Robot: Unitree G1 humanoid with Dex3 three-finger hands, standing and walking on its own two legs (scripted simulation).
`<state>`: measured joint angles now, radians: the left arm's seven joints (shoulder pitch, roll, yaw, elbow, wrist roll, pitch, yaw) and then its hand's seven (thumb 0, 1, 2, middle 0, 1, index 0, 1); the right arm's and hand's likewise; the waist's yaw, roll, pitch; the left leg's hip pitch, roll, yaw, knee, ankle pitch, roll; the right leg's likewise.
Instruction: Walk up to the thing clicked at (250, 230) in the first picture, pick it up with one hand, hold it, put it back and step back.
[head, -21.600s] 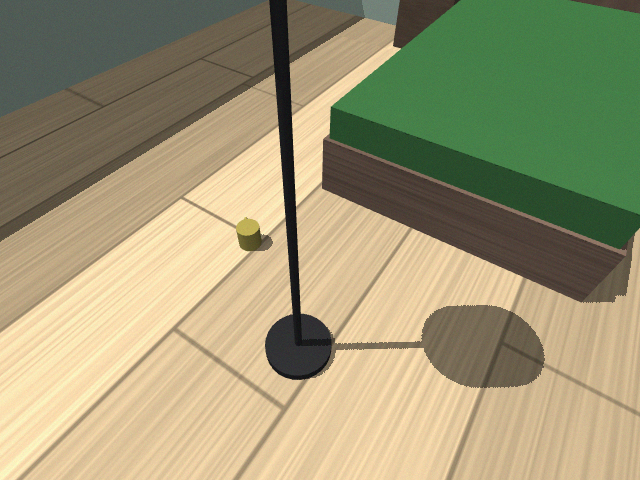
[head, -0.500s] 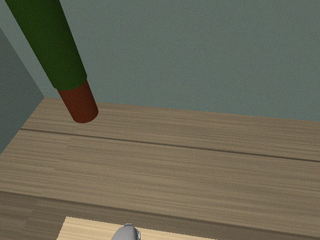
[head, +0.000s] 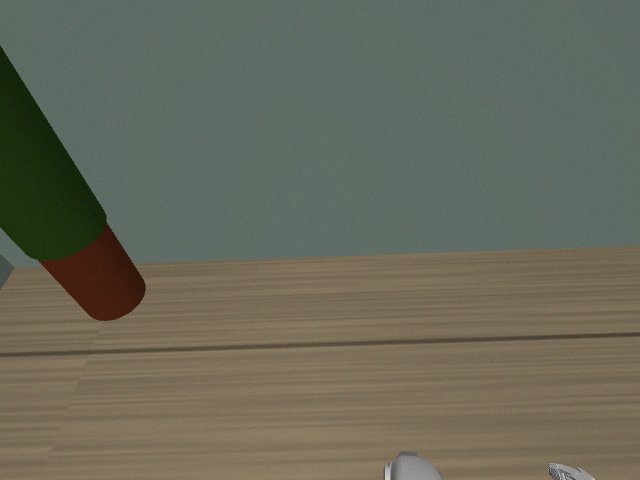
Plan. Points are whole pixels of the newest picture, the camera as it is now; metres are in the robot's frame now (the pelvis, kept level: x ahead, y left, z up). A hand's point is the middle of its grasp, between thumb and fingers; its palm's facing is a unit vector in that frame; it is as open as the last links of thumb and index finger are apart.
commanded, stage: walk up
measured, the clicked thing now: out of the picture -0.75 -1.06 -0.71
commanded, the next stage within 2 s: none
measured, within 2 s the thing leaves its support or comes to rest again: neither
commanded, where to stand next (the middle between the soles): +0.30 +0.05 m, yaw -68 degrees
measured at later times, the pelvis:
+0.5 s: pelvis +0.19 +0.08 -0.02, yaw -22 degrees
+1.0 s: pelvis +0.25 +0.17 +0.00, yaw -45 degrees
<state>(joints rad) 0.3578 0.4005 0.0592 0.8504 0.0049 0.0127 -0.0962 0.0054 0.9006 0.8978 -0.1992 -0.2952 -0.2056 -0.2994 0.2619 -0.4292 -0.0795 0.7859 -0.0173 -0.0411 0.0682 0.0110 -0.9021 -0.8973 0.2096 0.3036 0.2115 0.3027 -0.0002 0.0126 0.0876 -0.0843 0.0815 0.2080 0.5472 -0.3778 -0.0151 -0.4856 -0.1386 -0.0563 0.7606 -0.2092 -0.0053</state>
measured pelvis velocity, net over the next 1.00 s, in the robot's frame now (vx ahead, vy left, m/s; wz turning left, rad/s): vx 0.25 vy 0.17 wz -0.78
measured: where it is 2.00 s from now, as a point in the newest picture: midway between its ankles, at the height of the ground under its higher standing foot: outside the picture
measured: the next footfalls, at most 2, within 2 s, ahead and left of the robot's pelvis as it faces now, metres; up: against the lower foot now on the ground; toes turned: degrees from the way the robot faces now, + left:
right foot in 0.06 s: +0.16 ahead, -0.15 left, +0.00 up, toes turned -8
left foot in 0.52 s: +0.39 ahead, +0.18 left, +0.00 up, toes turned -24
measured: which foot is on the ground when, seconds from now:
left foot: down 0.00-0.06, up 0.08-0.50, down 0.52-1.00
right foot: up 0.00-0.04, down 0.06-0.54, up 0.56-1.00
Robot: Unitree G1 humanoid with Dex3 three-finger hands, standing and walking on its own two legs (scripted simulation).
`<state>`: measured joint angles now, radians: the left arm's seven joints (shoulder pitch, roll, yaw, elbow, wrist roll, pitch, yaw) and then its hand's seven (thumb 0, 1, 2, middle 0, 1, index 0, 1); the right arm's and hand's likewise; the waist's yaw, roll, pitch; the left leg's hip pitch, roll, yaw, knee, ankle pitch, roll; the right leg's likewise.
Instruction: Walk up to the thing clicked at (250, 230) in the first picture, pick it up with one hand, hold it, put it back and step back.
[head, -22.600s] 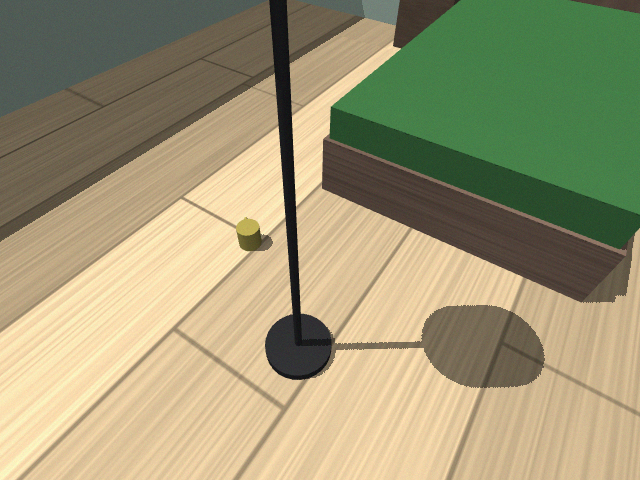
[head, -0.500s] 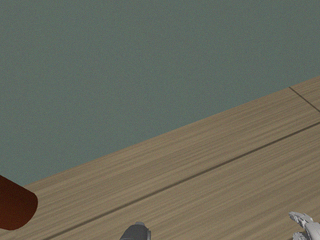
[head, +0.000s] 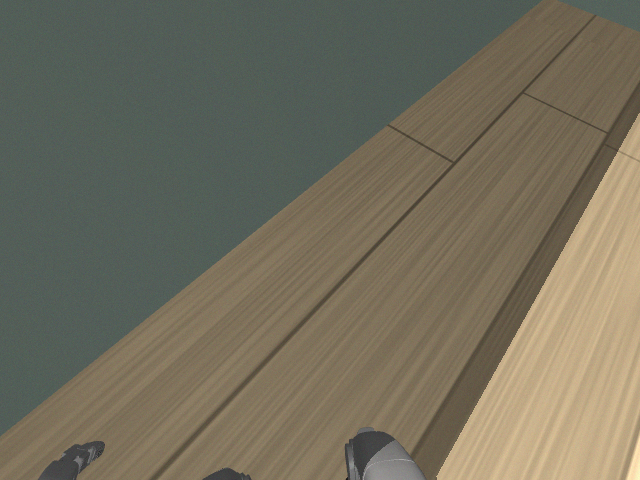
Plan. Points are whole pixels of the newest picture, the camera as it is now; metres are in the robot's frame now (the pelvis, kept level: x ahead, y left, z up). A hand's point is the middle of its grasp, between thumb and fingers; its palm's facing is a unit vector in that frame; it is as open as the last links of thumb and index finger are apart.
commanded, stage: walk up
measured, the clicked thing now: out of the picture +0.15 -1.58 -0.71
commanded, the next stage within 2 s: none
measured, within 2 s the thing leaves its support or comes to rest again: neither
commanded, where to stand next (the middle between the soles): +0.12 -0.05 m, yaw -23 degrees
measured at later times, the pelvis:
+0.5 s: pelvis +0.03 -0.06 +0.00, yaw -15 degrees
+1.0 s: pelvis +0.05 -0.06 -0.02, yaw -41 degrees
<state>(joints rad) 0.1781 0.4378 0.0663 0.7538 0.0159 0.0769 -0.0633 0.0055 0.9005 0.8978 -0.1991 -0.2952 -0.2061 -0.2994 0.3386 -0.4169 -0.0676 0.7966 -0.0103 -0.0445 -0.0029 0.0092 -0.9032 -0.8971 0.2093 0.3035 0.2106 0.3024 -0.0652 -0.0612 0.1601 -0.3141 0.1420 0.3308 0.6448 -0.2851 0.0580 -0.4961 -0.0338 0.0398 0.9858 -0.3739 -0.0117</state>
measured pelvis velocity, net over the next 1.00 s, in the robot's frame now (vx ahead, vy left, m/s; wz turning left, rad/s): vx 0.05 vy -0.06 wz -0.72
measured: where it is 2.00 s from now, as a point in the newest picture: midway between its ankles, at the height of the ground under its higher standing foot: outside the picture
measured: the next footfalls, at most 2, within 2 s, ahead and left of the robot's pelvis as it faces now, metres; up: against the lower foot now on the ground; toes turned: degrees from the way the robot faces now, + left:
right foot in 0.18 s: +0.01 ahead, -0.17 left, +0.00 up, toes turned -11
left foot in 0.56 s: +0.19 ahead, +0.05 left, +0.00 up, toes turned -12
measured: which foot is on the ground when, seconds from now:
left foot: down 0.00-0.20, up 0.22-0.54, down 0.56-0.88, up 0.90-1.00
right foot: up 0.00-0.16, down 0.18-0.60, up 0.62-0.86, down 0.88-1.00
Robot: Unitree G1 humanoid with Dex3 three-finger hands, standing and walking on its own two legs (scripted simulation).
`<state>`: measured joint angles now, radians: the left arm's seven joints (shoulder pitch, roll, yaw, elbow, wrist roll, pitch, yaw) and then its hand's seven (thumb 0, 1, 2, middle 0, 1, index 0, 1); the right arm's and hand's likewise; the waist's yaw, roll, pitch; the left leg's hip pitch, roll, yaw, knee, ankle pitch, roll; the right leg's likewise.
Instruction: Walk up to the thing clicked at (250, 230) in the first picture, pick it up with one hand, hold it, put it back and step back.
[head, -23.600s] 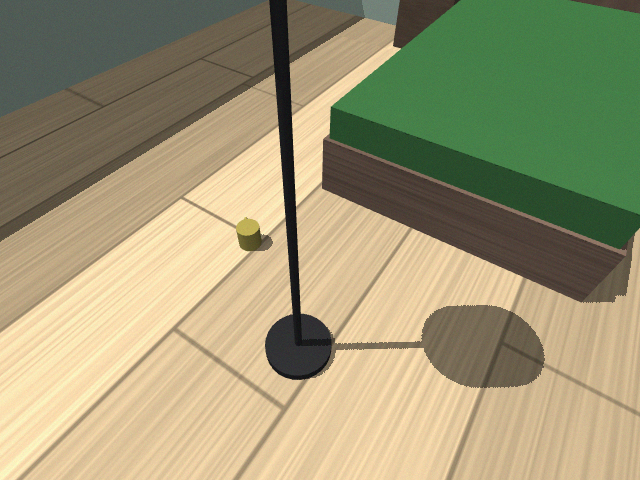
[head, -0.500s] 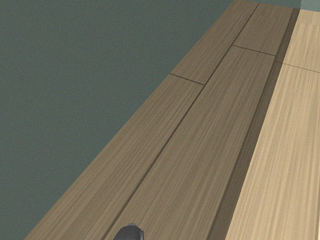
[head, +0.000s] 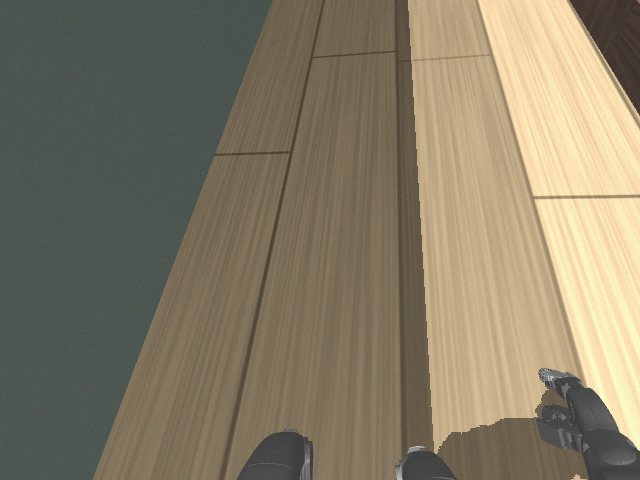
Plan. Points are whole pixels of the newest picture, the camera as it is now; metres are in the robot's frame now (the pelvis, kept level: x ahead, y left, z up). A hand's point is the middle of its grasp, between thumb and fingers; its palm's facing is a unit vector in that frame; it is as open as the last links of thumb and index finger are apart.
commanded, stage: walk up
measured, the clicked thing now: out of the picture +1.08 -1.07 -0.69
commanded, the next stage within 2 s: none
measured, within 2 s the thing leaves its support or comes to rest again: neither
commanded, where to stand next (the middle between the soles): +0.05 +0.06 m, yaw -58 degrees
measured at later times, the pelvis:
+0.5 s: pelvis -0.02 +0.13 +0.02, yaw -25 degrees
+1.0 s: pelvis -0.02 +0.11 +0.02, yaw -45 degrees
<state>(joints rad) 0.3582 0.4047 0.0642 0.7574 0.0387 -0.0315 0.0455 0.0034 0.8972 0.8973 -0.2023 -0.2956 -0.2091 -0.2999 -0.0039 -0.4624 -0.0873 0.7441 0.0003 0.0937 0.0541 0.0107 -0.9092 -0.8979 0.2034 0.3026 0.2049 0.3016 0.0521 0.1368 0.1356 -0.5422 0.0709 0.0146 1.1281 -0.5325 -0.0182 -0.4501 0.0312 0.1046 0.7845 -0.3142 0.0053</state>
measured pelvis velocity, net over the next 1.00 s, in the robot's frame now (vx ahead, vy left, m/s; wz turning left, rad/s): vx -0.02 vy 0.11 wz -0.78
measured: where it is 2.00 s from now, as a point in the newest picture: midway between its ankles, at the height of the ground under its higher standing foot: outside the picture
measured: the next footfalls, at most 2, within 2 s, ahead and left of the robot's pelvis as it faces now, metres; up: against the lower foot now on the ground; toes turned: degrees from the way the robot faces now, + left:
left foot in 0.28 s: +0.12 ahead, +0.20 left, +0.00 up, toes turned -18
right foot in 0.76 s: -0.09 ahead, +0.01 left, +0.00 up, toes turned -39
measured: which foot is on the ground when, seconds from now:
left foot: up 0.00-0.26, down 0.28-0.78, up 0.80-1.00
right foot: down 0.00-0.32, up 0.34-0.74, down 0.76-1.00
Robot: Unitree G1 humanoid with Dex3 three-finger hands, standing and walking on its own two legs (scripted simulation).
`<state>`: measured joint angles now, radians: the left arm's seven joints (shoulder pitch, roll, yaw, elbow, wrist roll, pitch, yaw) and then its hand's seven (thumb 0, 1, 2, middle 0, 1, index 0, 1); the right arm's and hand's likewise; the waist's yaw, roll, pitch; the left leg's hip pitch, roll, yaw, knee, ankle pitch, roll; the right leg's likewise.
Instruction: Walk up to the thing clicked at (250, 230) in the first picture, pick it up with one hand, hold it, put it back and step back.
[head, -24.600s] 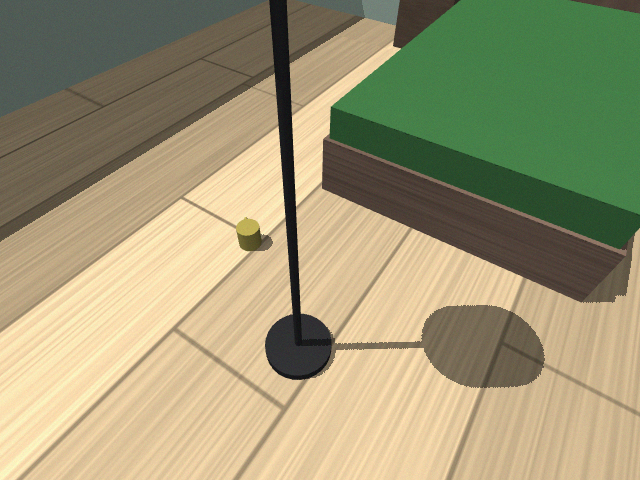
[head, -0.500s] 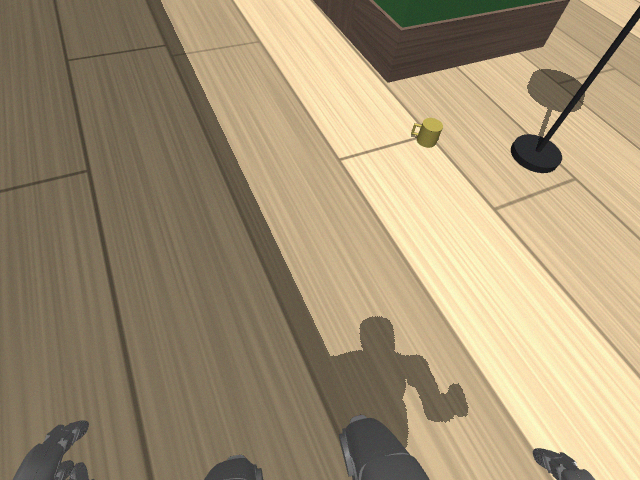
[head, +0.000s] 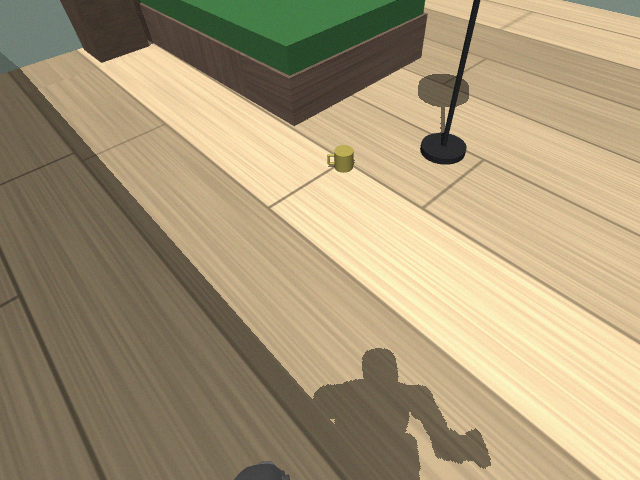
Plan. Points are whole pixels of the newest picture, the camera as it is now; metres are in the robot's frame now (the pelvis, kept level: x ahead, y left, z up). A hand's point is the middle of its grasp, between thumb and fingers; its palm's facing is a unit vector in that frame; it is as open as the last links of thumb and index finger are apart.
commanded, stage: walk up
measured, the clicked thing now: (340, 159) +1.61 -0.06 -0.71
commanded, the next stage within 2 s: stand in 1.14 s
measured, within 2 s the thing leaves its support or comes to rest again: neither
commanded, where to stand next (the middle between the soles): +0.08 +0.01 m, yaw -13 degrees
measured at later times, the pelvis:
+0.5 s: pelvis +0.04 +0.00 -0.02, yaw -10 degrees
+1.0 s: pelvis +0.03 +0.02 +0.01, yaw -15 degrees
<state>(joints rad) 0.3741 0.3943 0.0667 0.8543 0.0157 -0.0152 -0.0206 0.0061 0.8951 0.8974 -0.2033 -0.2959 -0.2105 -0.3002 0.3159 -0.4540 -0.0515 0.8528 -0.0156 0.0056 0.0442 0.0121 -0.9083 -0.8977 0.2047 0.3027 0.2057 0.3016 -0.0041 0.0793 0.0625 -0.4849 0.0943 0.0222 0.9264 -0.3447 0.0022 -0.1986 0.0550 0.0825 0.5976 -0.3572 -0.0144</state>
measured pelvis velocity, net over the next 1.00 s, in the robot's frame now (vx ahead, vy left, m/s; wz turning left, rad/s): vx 0.03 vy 0.02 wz -0.26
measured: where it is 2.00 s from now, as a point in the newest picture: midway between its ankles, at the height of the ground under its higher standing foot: outside the picture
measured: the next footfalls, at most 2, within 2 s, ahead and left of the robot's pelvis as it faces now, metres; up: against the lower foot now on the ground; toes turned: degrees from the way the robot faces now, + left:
left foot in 0.10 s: +0.11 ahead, +0.14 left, +0.00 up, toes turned -9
right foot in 0.42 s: +0.09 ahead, -0.13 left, +0.00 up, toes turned -9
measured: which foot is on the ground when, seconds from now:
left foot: up 0.00-0.08, down 0.10-1.00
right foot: down 0.00-0.14, up 0.16-0.40, down 0.42-1.00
